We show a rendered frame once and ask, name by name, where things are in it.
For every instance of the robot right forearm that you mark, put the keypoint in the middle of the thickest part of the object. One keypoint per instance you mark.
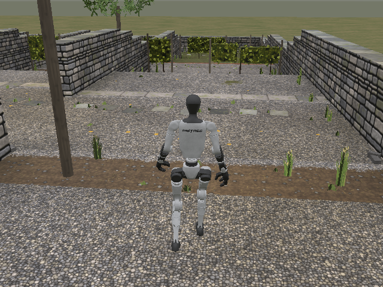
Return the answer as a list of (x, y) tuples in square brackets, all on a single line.
[(221, 161)]

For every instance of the left robot upper arm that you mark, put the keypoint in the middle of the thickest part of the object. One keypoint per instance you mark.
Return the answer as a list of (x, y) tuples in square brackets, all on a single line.
[(174, 125)]

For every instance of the right robot upper arm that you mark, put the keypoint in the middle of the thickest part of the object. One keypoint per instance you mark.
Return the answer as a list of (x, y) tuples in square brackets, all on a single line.
[(210, 126)]

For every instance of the right robot thigh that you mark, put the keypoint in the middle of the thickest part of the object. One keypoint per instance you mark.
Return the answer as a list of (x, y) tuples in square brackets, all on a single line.
[(204, 178)]

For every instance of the right robot hand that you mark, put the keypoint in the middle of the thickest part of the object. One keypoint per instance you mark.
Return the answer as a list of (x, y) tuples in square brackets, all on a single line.
[(225, 177)]

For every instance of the left robot hand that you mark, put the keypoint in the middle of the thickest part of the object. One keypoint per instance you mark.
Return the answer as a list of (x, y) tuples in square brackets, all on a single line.
[(165, 163)]

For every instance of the robot left forearm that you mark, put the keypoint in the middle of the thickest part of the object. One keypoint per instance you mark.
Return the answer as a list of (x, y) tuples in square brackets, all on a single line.
[(162, 155)]

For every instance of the robot torso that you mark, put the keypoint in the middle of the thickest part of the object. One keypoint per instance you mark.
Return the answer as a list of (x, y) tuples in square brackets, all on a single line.
[(192, 144)]

